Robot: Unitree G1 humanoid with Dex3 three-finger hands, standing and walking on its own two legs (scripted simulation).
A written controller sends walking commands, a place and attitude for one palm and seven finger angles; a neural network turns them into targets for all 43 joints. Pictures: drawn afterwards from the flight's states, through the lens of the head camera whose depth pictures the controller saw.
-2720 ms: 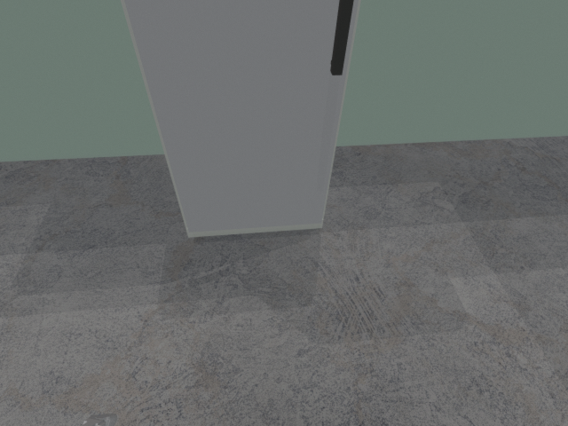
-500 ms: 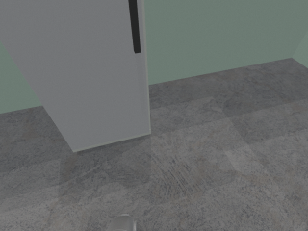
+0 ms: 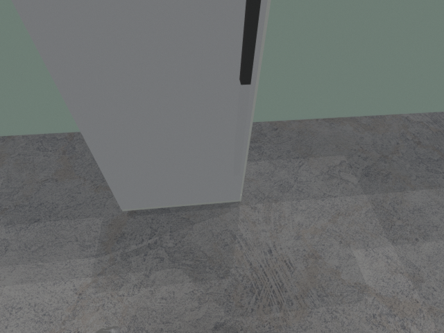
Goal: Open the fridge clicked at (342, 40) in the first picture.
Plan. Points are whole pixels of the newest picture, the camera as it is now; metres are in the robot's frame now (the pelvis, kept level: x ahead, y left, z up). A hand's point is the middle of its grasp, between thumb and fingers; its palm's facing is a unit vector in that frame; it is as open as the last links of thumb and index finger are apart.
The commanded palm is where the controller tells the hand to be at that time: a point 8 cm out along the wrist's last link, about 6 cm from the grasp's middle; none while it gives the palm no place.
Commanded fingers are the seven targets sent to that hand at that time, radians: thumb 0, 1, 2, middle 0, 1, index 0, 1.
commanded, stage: turn to face it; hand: right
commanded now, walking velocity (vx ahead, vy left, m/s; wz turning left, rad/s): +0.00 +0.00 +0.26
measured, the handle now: (250, 5) +0.76 -0.03 +0.23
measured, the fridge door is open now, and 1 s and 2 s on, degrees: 0 0 0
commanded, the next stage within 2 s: take the last steps up to it in 0.08 s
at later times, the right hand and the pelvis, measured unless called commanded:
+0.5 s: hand out of the picture +0.15 -0.19 -0.16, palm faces -0.18 +0.96 -0.20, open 7.4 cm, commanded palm none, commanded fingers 0.00 -0.90 -0.90 0.20 0.30 0.20 0.30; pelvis +0.06 -0.01 +0.01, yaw +9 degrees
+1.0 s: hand (302, 318) +0.19 -0.17 -0.19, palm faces -0.12 +0.98 -0.13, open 7.4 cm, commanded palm none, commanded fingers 0.00 -0.90 -0.90 0.20 0.30 0.20 0.30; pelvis +0.20 +0.00 -0.01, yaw +11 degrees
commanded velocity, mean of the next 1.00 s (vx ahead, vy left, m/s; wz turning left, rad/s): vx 0.20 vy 0.03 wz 0.07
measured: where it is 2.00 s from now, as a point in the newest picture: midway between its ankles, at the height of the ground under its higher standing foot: outside the picture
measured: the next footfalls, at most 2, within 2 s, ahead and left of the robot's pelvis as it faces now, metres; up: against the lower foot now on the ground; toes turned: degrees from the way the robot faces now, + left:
right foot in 0.12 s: +0.06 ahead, -0.15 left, +0.00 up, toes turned -1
left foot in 0.52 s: +0.09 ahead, +0.13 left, +0.00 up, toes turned +15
